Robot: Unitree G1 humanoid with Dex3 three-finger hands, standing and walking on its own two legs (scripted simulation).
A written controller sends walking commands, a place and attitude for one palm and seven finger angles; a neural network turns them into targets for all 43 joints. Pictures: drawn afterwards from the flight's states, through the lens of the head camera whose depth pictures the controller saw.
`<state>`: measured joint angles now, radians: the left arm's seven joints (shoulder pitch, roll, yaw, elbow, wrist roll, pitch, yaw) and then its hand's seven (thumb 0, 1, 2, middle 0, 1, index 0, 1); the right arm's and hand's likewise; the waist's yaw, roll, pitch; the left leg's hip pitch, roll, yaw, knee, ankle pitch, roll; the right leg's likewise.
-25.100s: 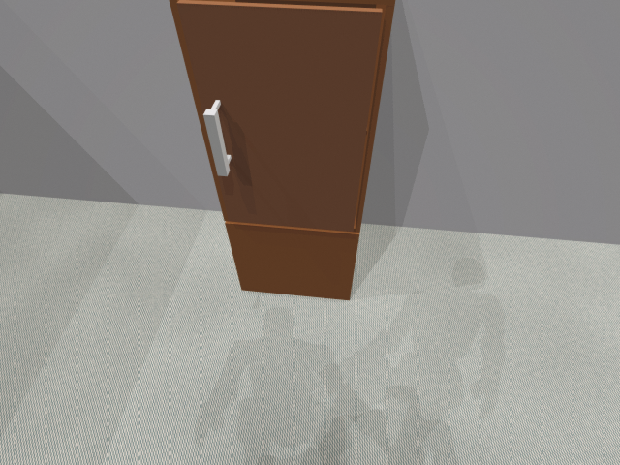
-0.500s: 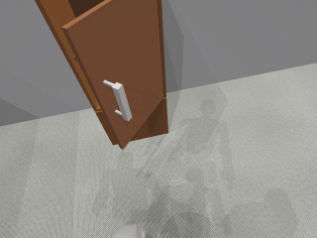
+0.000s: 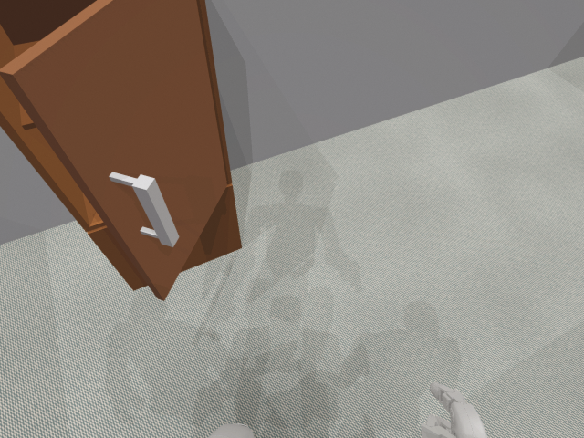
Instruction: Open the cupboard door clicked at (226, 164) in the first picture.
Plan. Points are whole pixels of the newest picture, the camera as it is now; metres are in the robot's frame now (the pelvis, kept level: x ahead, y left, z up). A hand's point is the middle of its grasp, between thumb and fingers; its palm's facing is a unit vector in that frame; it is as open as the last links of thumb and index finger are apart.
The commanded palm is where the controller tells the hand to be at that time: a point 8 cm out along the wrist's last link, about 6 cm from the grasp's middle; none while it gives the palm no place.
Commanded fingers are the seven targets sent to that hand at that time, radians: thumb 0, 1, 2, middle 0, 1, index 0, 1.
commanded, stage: walk to a spot facing it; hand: left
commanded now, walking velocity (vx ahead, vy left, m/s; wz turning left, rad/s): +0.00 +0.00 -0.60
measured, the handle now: (146, 211) +0.43 +0.30 -0.03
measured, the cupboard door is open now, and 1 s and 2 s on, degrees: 47 47 47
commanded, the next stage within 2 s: none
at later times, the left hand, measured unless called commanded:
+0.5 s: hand (223, 375) +0.21 +0.14 -0.16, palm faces -0.37 -0.88 -0.29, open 7.4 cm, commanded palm none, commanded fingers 0.00 0.90 0.90 -0.20 -0.30 -0.20 -0.30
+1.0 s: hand (300, 330) +0.30 +0.02 -0.16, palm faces -0.66 -0.74 -0.15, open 7.4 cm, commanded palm none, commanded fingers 0.00 0.90 0.90 -0.20 -0.30 -0.20 -0.30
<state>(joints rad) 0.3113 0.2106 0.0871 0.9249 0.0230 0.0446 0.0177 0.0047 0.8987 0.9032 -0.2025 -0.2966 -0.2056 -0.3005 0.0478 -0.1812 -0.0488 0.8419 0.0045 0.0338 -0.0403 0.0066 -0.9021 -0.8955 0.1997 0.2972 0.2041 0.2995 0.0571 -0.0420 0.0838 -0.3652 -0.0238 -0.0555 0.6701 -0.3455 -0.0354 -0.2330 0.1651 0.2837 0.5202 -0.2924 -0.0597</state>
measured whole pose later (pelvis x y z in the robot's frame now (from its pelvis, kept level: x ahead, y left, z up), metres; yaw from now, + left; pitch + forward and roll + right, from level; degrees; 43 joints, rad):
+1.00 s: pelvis +0.10 -0.06 +0.00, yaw -40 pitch +2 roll -1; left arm 0.12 0.21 0.08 0.93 0.03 0.04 -0.07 0.01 0.91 0.90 -0.19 -0.30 -0.20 -0.30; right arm 0.45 -0.16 -0.01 0.98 -0.04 -0.05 -0.02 0.00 -0.90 -0.90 0.20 0.30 0.21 0.30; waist -0.04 -0.01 0.07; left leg -0.06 0.12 0.27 0.39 -0.33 -0.04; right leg -0.58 -0.07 -0.08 0.92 -0.26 0.01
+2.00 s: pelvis +0.34 -0.44 -0.01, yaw -60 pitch +1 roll +2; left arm 0.14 0.21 0.08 0.99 0.03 -0.05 -0.04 0.00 0.91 0.90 -0.20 -0.30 -0.20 -0.30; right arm 0.43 -0.21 -0.05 1.10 -0.02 -0.02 0.00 0.00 -0.92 -0.90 0.20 0.30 0.20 0.30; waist -0.03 0.01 0.06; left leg -0.14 0.13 0.20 0.67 -0.47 -0.05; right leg -0.41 -0.07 -0.11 0.64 -0.25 -0.04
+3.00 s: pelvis +0.48 -0.71 +0.00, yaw -36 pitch +1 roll +2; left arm 0.21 0.20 0.05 0.92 0.03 -0.01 0.01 0.00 0.90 0.90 -0.20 -0.30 -0.20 -0.30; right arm 0.10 -0.24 -0.07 0.92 -0.01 0.06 0.02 0.01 -0.91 -0.90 0.20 0.30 0.20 0.30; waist 0.00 -0.05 0.11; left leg -0.38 0.02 0.12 0.70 -0.39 -0.04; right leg -0.20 -0.16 -0.25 0.59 -0.38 0.02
